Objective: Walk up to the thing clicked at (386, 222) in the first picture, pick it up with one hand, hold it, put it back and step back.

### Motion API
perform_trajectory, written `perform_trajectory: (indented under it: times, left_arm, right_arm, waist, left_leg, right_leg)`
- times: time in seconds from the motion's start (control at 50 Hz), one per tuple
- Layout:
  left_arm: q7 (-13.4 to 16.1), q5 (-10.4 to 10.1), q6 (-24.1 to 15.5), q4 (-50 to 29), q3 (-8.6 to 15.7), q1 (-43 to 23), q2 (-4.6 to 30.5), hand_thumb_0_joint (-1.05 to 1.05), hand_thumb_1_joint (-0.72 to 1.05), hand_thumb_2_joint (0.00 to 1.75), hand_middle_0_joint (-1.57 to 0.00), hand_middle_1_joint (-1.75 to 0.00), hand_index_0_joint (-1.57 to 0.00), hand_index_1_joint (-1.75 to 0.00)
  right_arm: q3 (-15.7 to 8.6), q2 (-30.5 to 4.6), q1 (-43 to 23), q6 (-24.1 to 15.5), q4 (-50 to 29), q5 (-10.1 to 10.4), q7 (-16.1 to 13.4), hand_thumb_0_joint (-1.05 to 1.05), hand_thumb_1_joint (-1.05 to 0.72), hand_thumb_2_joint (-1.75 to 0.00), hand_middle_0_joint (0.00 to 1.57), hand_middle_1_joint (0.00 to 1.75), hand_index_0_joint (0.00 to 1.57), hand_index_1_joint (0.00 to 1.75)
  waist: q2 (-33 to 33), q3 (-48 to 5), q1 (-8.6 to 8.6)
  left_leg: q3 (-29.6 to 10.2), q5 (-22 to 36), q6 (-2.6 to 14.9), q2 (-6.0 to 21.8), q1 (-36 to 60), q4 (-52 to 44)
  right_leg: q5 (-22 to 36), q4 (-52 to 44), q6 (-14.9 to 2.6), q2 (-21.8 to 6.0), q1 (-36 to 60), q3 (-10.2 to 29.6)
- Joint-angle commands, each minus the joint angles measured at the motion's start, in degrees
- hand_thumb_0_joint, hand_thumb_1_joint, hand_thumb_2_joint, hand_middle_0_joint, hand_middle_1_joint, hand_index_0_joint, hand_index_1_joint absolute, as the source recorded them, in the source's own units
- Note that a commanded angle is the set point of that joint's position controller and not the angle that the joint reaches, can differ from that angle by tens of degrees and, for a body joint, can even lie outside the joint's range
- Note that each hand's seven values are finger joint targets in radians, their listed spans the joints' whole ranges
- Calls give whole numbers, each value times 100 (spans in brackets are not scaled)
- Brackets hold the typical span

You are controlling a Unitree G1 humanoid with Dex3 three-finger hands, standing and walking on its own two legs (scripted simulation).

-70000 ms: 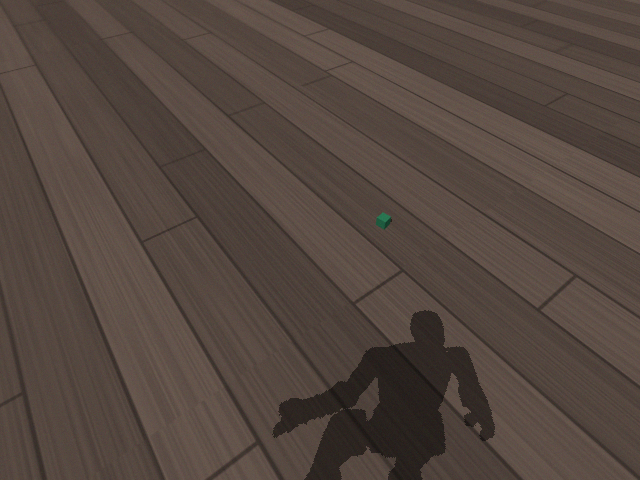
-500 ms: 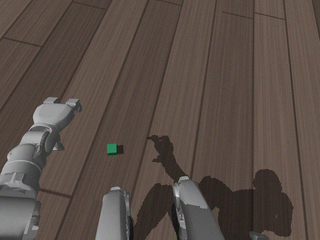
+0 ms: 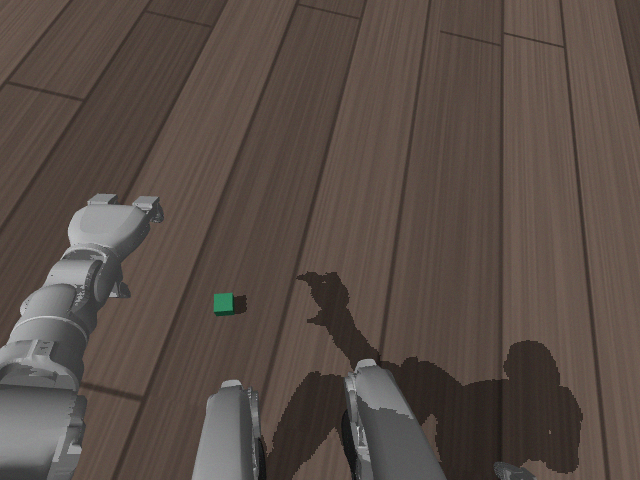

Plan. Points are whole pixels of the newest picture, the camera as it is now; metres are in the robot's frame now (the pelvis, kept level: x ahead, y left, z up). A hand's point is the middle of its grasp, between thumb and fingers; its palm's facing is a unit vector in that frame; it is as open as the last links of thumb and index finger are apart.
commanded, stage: go down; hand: left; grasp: from above
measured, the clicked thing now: (224, 304) +0.49 +0.16 -0.56
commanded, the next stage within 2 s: withdraw in 1.26 s
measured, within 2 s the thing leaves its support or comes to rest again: neither
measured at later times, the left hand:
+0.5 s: hand (129, 258) +0.44 +0.23 -0.09, palm faces -0.43 +0.06 -0.90, open 12.3 cm
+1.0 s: hand (126, 263) +0.43 +0.23 -0.09, palm faces -0.46 +0.05 -0.89, open 12.0 cm
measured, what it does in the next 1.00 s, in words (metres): stands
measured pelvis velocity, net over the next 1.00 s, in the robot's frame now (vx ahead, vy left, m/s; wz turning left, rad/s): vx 0.00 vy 0.00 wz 0.00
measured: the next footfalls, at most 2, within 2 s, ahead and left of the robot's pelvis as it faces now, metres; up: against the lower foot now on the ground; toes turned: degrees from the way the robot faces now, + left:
none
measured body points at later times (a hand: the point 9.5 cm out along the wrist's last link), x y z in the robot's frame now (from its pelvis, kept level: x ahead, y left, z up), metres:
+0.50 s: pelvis +0.00 +0.00 +0.00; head +0.16 +0.02 +0.42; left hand +0.46 +0.23 -0.04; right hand +0.04 -0.28 -0.12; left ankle +0.05 +0.11 -0.55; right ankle +0.08 -0.15 -0.55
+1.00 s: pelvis +0.00 +0.00 +0.00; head +0.16 +0.03 +0.42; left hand +0.45 +0.23 -0.04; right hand +0.04 -0.28 -0.11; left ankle +0.05 +0.11 -0.55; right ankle +0.08 -0.15 -0.55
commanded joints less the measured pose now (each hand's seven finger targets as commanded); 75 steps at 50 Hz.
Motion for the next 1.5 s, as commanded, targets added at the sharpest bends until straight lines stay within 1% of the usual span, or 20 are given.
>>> perform_trajectory:
  times: [0.0, 0.12, 0.3, 0.44, 0.52, 0.58, 0.64, 0.74, 0.8, 0.82, 0.84, 0.9, 0.98, 1.06, 1.12, 1.18, 1.32, 1.36, 1.42, 1.48]
  left_arm:
    - [155, -100, 47, -868, 366, -2023, 1309, 0, -23, 75, -27, -82, -29, -80]
    - [102, -145, 56, -928, 353, -2050, 1306, 0, -21, 74, -29, -80, -31, -78]
    - [141, -95, -38, -477, 335, -1929, 1261, 0, -23, 75, -29, -77, -31, -76]
    - [226, -15, -76, -784, 471, -2103, 1458, 0, -21, 74, -31, -74, -32, -74]
    - [271, -31, -4, -1107, 560, -2211, 1558, 0, -19, 71, -33, -74, -34, -72]
    - [275, -68, 88, -1039, 506, -2226, 1487, 0, -16, 69, -35, -73, -36, -72]
    - [249, -114, 160, -863, 516, -2096, 1467, 0, -16, 69, -35, -72, -37, -70]
    - [158, -142, 162, -550, 242, -1867, 1076, 0, -15, 68, -36, -70, -38, -69]
    - [113, -149, 84, -356, 221, -1628, 1078, 0, -15, 69, -35, -72, -37, -70]
    - [103, -145, 56, -409, 158, -1731, 1002, 0, -17, 70, -35, -71, -36, -70]
    - [95, -140, 7, -414, 234, -1718, 1120, 0, -16, 70, -35, -70, -36, -69]
    - [130, -64, -106, -556, 297, -1877, 1224, 0, -17, 71, -34, -71, -35, -70]
    - [254, 46, -212, -928, 465, -2171, 1489, 0, -16, 69, -34, -73, -36, -71]
    - [398, 113, -147, -1165, 571, -2507, 1635, 0, -15, 69, -36, -71, -37, -70]
    - [399, 47, 24, -1068, 610, -2291, 1624, 0, -14, 68, -37, -70, -38, -69]
    - [306, -47, 167, -988, 489, -2376, 1465, 0, -12, 66, -38, -68, -40, -67]
    - [67, -259, 218, -407, 289, -1477, 1114, 0, -12, 66, -38, -69, -40, -67]
    - [16, -223, 116, -427, 229, -1415, 1089, 0, -24, 75, -35, -72, -33, -74]
    - [88, -171, -35, -232, 129, -1523, 934, 0, -44, 93, -19, -92, -18, -93]
    - [404, -20, -151, -213, 105, -2019, 884, 0, -49, 97, -14, -97, -13, -98]
  right_arm:
    - [-355, -1044, 884, -65, -249, 8, -99, 0, -91, -90, 20, 30, 20, 30]
    - [-360, -1067, 877, -29, -297, 35, -131, 0, -91, -90, 20, 30, 20, 30]
    - [-279, -1052, 900, -51, -279, -3, -122, 0, -91, -90, 20, 30, 20, 30]
    - [-308, -1080, 946, -40, -346, -27, -91, 0, -91, -90, 20, 30, 20, 30]
    - [-358, -1102, 984, -16, -369, -17, -97, 0, -91, -90, 20, 30, 20, 30]
    - [-347, -1064, 1002, 8, -329, -1, -113, 0, -91, -90, 20, 30, 20, 30]
    - [-340, -1082, 997, 7, -275, -3, -123, 0, -91, -90, 20, 30, 20, 30]
    - [-320, -1029, 953, 8, -230, 21, -136, 0, -91, -90, 20, 30, 20, 30]
    - [-289, -1032, 892, -20, -249, 25, -133, 0, -91, -90, 20, 30, 20, 30]
    - [-270, -1003, 889, -25, -262, 19, -127, 0, -91, -90, 20, 30, 20, 30]
    - [-298, -1041, 884, -29, -290, 28, -125, 0, -91, -90, 20, 30, 20, 30]
    - [-282, -1048, 868, -36, -331, -6, -104, 0, -91, -90, 20, 30, 20, 30]
    - [-304, -1101, 901, -40, -359, -47, -68, 0, -91, -90, 20, 30, 20, 30]
    - [-352, -1135, 973, -17, -315, -72, -59, 0, -91, -90, 20, 30, 20, 30]
    - [-379, -1169, 1001, 24, -336, -54, -57, 0, -91, -90, 20, 30, 20, 30]
    - [-389, -1146, 1005, 40, -287, -27, -74, 0, -91, -90, 20, 30, 20, 30]
    - [-297, -1010, 923, 2, -284, 38, -144, 0, -91, -90, 20, 30, 20, 30]
    - [-268, -977, 888, -6, -322, 51, -150, 0, -92, -91, 20, 30, 20, 30]
    - [-222, -974, 762, -39, -352, 45, -139, 0, -92, -91, 20, 30, 20, 30]
    - [-244, -1013, 750, -100, -345, 2, -115, 0, -92, -91, 20, 30, 20, 30]
  waist:
    - [676, -2907, -85]
    - [601, -2891, -87]
    - [594, -2550, -137]
    - [670, -3003, -120]
    - [755, -3388, -45]
    - [631, -3247, -143]
    - [609, -3072, -121]
    - [576, -2516, -161]
    - [452, -2276, -136]
    - [537, -2254, -206]
    - [421, -2375, -125]
    - [616, -2475, -118]
    - [858, -3121, -86]
    - [1019, -3384, -103]
    - [851, -3435, -39]
    - [843, -3321, -176]
    - [264, -2481, -134]
    - [246, -2280, -148]
    - [249, -1935, -169]
    - [443, -2094, -234]
  left_leg:
    - [20, 1595, 9, -76, 2268, -1355]
    - [-31, 1262, -1, -56, 2357, -1549]
    - [-4, 1402, 10, -72, 2059, -1363]
    - [75, 1355, 41, -126, 2013, -1213]
    - [1, 1450, 12, -107, 2467, -1347]
    - [34, 1334, 41, -109, 2408, -1402]
    - [-34, 1473, 12, -75, 2511, -1476]
    - [-61, 1277, -12, -31, 2419, -1626]
    - [-25, 1296, -6, -51, 2098, -1512]
    - [25, 1340, 14, -57, 1999, -1421]
    - [-14, 1311, 11, -55, 2047, -1438]
    - [18, 1433, 11, -74, 1981, -1309]
    - [-1, 1698, -3, -86, 2247, -1162]
    - [-28, 1545, -19, -93, 2467, -1228]
    - [-119, 1485, -29, -80, 2740, -1417]
    - [-187, 1358, -42, -51, 2784, -1553]
    - [14, 1192, 51, -78, 1964, -1498]
    - [72, 1137, 70, -97, 1732, -1413]
    - [71, 924, 62, -94, 1460, -1292]
    - [10, 996, 41, -100, 1383, -1048]
  right_leg:
    - [1035, -1052, -464, 223, 1561, -230]
    - [806, -1196, -470, 236, 1654, -246]
    - [903, -1037, -476, 211, 1382, -221]
    - [955, -997, -451, 204, 1524, -172]
    - [961, -1040, -455, 211, 1627, -199]
    - [966, -1212, -424, 224, 1811, -188]
    - [1001, -1202, -431, 207, 1701, -213]
    - [793, -1324, -459, 224, 1497, -242]
    - [805, -1217, -473, 219, 1443, -237]
    - [875, -1196, -475, 218, 1418, -209]
    - [842, -1154, -480, 223, 1455, -230]
    - [931, -1023, -488, 207, 1332, -199]
    - [1131, -821, -484, 210, 1356, -209]
    - [998, -895, -466, 207, 1340, -207]
    - [907, -1039, -444, 204, 1455, -232]
    - [856, -1140, -427, 219, 1539, -254]
    - [870, -1340, -433, 236, 1791, -210]
    - [855, -1319, -438, 230, 1767, -168]
    - [621, -1146, -471, 212, 1312, -164]
    - [664, -774, -497, 205, 894, -187]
